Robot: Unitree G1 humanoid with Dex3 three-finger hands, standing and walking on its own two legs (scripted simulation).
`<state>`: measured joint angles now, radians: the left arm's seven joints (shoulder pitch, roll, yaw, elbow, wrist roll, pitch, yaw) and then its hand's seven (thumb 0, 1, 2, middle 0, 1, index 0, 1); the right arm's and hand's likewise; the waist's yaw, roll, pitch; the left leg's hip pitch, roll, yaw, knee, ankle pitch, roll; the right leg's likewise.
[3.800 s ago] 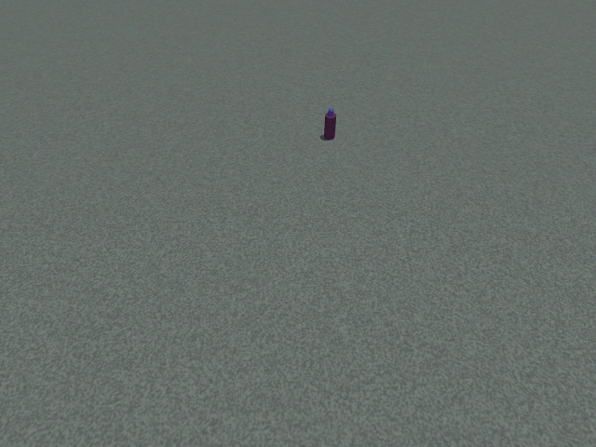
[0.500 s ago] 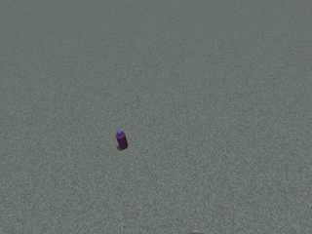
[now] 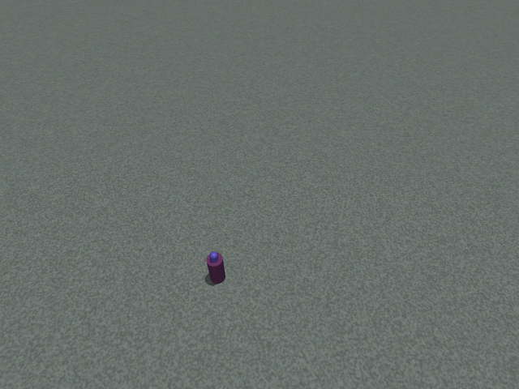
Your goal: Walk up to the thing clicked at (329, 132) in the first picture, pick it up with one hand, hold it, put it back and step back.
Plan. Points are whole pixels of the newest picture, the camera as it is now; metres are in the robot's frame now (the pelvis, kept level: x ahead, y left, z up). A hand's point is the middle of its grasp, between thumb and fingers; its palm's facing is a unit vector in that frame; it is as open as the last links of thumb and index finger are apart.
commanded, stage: walk up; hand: left
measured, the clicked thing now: (215, 265) +0.69 +0.22 -0.67
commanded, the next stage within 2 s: none
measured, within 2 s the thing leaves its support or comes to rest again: neither
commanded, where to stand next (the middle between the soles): +0.35 +0.04 m, yaw -4 degrees
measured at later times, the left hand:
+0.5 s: hand (121, 328) +0.26 +0.29 -0.14, palm faces -0.11 -0.91 -0.40, open 7.4 cm
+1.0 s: hand (118, 292) +0.34 +0.33 -0.17, palm faces -0.09 -0.93 -0.35, open 7.4 cm
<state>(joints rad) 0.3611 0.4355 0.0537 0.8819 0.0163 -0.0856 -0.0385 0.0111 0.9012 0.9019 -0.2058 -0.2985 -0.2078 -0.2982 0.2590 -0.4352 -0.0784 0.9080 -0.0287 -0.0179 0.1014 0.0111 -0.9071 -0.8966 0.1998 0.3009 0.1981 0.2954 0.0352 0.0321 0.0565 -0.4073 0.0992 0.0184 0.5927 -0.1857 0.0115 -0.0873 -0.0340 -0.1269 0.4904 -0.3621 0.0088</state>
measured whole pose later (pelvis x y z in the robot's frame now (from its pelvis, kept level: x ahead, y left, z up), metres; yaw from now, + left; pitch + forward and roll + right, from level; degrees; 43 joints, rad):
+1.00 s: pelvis +0.27 +0.06 -0.01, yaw -4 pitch -3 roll +0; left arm 0.26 0.43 0.02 0.91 0.01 0.00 -0.01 0.01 0.91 0.90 -0.20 -0.30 -0.20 -0.30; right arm 0.25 -0.37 -0.04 0.92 -0.02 -0.04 0.03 0.01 -0.91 -0.90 0.20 0.30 0.20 0.30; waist 0.01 -0.06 0.09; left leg -0.36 0.04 0.05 0.64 -0.23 0.02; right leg -0.35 -0.03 0.01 0.86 -0.50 -0.03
